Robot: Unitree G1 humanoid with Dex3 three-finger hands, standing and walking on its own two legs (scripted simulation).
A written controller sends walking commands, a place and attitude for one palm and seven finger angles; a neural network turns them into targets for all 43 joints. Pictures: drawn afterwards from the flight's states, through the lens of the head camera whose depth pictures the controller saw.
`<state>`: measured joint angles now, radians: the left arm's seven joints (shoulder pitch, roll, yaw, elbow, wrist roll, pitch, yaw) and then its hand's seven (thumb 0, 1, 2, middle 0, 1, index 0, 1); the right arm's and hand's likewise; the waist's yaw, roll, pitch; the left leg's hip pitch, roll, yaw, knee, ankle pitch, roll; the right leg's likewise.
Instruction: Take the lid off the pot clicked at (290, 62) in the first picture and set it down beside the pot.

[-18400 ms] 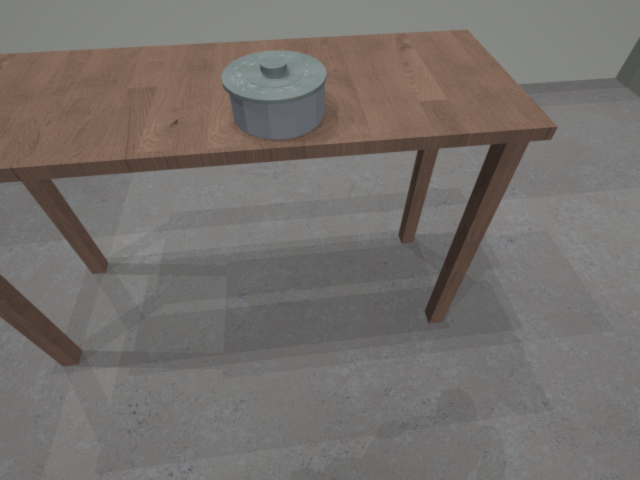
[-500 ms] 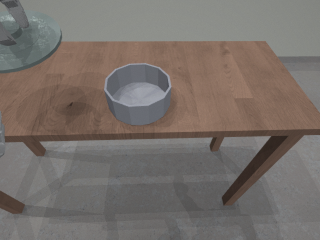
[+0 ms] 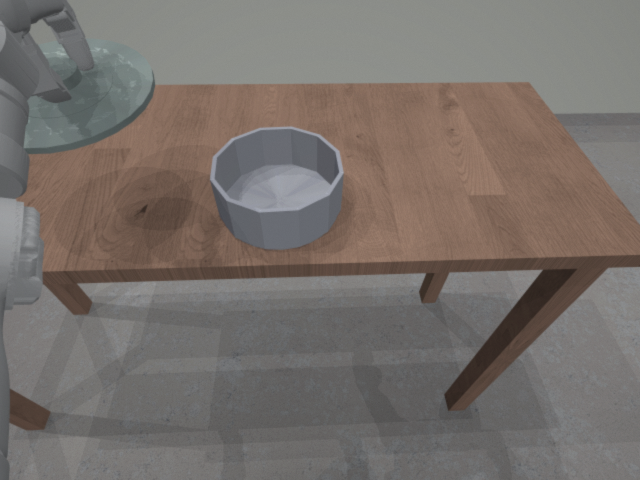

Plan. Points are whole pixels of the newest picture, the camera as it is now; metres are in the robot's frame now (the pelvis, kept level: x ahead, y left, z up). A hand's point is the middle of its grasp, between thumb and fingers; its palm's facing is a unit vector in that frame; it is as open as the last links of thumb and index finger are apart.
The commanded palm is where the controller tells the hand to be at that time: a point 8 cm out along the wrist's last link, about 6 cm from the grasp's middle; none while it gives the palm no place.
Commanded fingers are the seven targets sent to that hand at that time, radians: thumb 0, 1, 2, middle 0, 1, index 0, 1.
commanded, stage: lower the lid onto the table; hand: left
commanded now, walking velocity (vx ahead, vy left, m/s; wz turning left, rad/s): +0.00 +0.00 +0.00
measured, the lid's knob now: (55, 75) +0.49 +0.29 +0.26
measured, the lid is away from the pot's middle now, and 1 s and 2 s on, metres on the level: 0.23 0.23 0.23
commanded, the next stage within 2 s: none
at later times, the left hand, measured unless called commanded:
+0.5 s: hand (65, 100) +0.46 +0.27 +0.25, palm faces -0.26 -0.19 -0.95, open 7.7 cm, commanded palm +0.45 +0.28 +0.32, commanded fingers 0.00 0.72 0.93 -0.74 -1.05 -0.76 -1.05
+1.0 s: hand (76, 129) +0.46 +0.28 +0.21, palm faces -0.34 -0.18 -0.92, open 7.7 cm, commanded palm +0.46 +0.28 +0.28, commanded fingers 0.00 0.72 0.93 -0.74 -1.05 -0.76 -1.05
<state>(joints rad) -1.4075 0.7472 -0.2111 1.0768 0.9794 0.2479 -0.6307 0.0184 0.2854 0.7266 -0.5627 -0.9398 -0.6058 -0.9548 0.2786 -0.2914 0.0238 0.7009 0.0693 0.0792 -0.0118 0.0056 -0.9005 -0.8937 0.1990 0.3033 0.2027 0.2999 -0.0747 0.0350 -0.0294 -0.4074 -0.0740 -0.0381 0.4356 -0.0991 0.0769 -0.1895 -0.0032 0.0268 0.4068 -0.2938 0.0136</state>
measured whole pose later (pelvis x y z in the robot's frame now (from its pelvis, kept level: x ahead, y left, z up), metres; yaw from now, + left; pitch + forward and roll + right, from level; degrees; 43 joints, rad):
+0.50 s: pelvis +0.01 -0.01 +0.00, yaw -1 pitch +4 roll -2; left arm -1.25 0.76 -0.15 1.01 0.96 0.24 -0.61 0.02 0.29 0.72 -0.56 -0.94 -0.60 -0.96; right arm 0.29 -0.30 0.01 0.66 0.08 0.12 -0.01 0.01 -0.90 -0.89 0.20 0.30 0.20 0.30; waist -0.08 0.04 -0.03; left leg -0.41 -0.06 -0.03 0.47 -0.13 0.07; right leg -0.19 0.01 0.03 0.42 -0.31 0.02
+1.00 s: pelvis +0.01 -0.01 +0.00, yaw +0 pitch +5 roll -2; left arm -1.21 0.77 -0.14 1.05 0.95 0.16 -0.60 0.02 0.29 0.72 -0.56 -0.94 -0.60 -0.96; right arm 0.29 -0.30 0.00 0.69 0.08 0.14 -0.02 0.01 -0.90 -0.89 0.20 0.30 0.20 0.30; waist -0.09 0.03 -0.02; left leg -0.44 -0.05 -0.04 0.51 -0.15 0.06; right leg -0.21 0.02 0.03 0.45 -0.32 0.01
